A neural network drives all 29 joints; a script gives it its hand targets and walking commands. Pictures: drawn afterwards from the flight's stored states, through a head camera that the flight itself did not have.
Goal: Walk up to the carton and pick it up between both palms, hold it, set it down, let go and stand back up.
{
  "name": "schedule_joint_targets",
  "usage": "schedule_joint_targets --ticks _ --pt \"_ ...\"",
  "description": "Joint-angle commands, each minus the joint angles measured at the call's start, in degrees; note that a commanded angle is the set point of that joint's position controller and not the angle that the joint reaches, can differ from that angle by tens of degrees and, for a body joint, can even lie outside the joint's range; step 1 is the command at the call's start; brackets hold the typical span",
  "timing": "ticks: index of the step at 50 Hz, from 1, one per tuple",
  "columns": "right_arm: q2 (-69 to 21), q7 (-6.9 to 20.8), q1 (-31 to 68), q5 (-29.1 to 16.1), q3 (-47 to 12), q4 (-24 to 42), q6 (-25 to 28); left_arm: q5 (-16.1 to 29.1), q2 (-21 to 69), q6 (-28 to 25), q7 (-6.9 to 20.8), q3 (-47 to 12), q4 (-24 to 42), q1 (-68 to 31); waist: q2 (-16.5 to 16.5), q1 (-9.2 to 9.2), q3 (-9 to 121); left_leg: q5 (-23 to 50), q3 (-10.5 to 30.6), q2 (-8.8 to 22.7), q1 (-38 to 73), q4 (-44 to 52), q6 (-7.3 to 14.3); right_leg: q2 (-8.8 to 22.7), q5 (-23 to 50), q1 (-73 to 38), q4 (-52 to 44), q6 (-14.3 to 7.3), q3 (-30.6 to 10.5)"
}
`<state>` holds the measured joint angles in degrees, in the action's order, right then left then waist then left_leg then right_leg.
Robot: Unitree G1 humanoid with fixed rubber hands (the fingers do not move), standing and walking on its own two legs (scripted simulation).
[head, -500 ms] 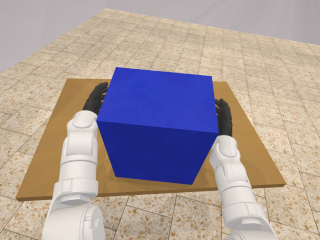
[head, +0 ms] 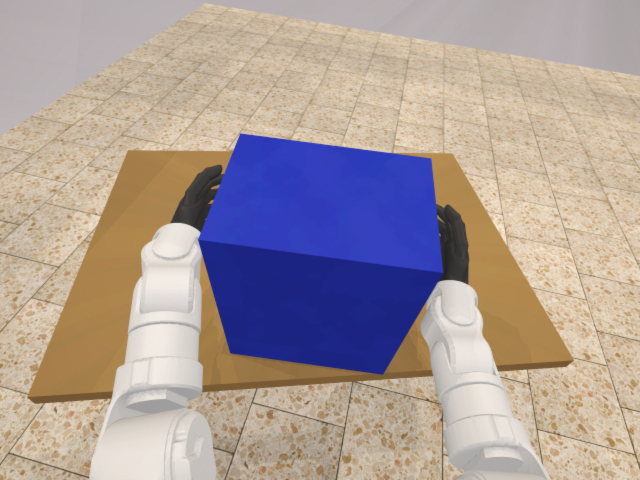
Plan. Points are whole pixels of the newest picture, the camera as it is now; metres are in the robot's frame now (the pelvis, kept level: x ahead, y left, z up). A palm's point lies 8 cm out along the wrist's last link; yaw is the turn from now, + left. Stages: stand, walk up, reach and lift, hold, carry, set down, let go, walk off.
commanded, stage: set down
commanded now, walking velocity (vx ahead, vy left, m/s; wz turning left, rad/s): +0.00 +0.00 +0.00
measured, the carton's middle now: (319, 267) +0.37 -0.08 +0.07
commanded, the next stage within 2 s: none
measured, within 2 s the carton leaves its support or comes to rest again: rests again in 0.04 s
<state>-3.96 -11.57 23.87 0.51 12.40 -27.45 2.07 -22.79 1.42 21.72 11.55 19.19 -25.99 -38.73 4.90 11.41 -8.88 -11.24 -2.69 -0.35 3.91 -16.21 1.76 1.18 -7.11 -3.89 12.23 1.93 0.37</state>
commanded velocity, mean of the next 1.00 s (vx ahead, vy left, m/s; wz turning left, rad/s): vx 0.00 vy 0.00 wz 0.00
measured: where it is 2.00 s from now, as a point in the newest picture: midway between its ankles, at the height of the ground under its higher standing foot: outside the picture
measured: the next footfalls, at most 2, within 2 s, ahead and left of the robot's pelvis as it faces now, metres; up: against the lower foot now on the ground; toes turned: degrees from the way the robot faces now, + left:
none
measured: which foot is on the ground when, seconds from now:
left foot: down 0.00-1.00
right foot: down 0.00-1.00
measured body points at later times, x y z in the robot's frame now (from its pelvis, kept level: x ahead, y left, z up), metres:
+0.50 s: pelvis +0.02 -0.01 +0.00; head +0.04 +0.02 +0.45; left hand +0.44 +0.07 +0.11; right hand +0.32 -0.23 +0.09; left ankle -0.01 +0.09 -0.75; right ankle +0.01 -0.14 -0.75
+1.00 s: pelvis +0.02 +0.00 +0.00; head +0.05 +0.02 +0.45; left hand +0.43 +0.08 +0.10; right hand +0.32 -0.23 +0.09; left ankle -0.01 +0.09 -0.75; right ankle +0.01 -0.14 -0.75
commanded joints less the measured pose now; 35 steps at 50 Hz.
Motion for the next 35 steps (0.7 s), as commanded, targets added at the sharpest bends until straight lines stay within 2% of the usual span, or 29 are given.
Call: schedule_joint_targets --ticks 1,7,9,11,17,22,25,27,30,31,35 --pt "-18.2 8.0 26.3 1.2 -21.8 9.1 3.0 2.6 20.3 -1.6 6.1 -14.4 -0.1 -18.5 -3.3 -1.28 17.9 12.7 -1.3 -0.2 7.1 1.3 -2.0 -3.2 18.1 0.3 0.4 1.0 7.9" --pt "-17.8 8.2 23.1 2.2 -21.6 8.3 3.7 2.6 19.9 -2.5 5.7 -14.4 0.1 -16.6 -3.1 -1.41 16.3 12.8 -1.3 0.0 7.3 1.2 -2.0 -3.2 17.1 1.7 0.1 1.0 8.0" --pt "-18.3 8.1 22.3 2.6 -21.7 7.9 3.6 2.7 20.3 -2.7 5.8 -14.6 0.4 -15.9 -2.7 -1.0 15.8 13.2 -1.2 0.0 7.0 1.2 -1.8 -3.2 18.7 1.2 0.2 1.0 8.0" --pt "-17.9 8.0 21.1 2.5 -22.2 8.6 3.7 2.0 19.5 -2.2 6.1 -13.5 0.5 -14.4 -2.7 -1.51 15.6 13.5 -1.5 -0.2 6.6 1.2 -1.5 -3.0 20.6 0.0 0.4 1.2 7.6" --pt "-18.2 7.3 18.3 2.0 -23.6 9.0 4.9 2.4 19.9 -2.3 6.1 -15.3 2.1 -11.0 -3.9 -1.04 16.4 17.3 -1.3 -0.3 7.2 -0.3 -2.0 -3.1 25.1 -0.2 1.1 1.1 7.7" --pt "-17.2 6.9 14.7 1.0 -25.4 9.0 5.7 2.2 20.0 -2.2 5.7 -16.2 4.9 -6.8 -4.8 -1.63 16.3 21.2 -0.9 0.0 8.0 -1.5 -2.4 -3.4 28.0 -0.3 1.9 1.0 7.8" --pt "-16.9 6.7 13.5 0.8 -26.3 10.0 5.4 2.2 19.3 -1.4 6.0 -15.9 5.6 -4.8 -4.1 -2.04 15.3 21.1 -1.1 -0.2 7.2 -1.4 -1.9 -3.1 29.9 -1.0 1.9 1.2 7.6" --pt "-16.6 6.7 13.0 0.9 -25.9 9.8 5.0 2.3 18.8 -1.2 6.2 -15.8 5.3 -4.3 -3.6 -1.78 13.3 18.6 -1.0 -0.2 5.9 -0.6 -1.5 -2.9 28.4 -0.9 1.8 1.4 7.4" --pt "-15.8 6.5 11.6 0.5 -26.3 10.3 5.2 2.6 18.4 -1.3 5.9 -16.4 6.8 -3.1 -4.1 -2.0 13.9 20.5 -1.0 -0.1 6.4 -1.2 -1.9 -2.9 29.6 -0.6 2.0 1.2 7.4" --pt "-16.0 6.4 10.8 0.6 -26.1 9.7 5.3 2.4 18.7 -1.3 6.0 -16.8 6.8 -2.6 -4.4 -1.46 13.5 20.5 -0.9 -0.1 6.9 -1.4 -1.9 -2.9 29.7 -0.2 2.1 1.2 7.4" --pt "-15.7 6.6 10.2 0.6 -25.8 9.5 5.4 2.5 18.5 -1.6 5.9 -16.7 7.3 -2.0 -4.6 -1.92 13.9 20.7 -0.8 0.2 7.0 -1.5 -2.1 -3.0 28.5 0.5 2.1 1.0 7.6"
